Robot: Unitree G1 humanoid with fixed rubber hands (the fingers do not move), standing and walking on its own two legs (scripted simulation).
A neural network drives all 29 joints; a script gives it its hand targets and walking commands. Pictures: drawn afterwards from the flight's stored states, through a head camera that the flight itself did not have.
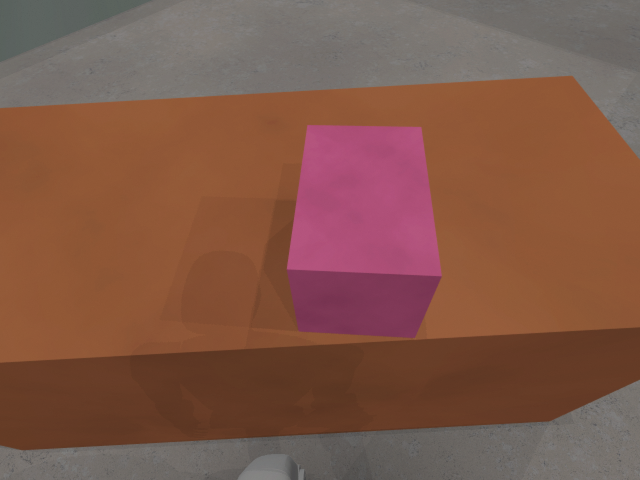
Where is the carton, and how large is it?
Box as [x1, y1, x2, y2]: [287, 125, 441, 337]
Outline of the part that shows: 307,125 287,264 287,272 298,330 414,337 441,276 421,128 393,126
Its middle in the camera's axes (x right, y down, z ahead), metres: +0.06 -0.01 +0.56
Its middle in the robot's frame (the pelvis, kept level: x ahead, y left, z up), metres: +0.43 -0.01 +0.02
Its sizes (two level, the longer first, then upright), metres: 0.255 0.169 0.174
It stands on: a pedestal, 0.70 m high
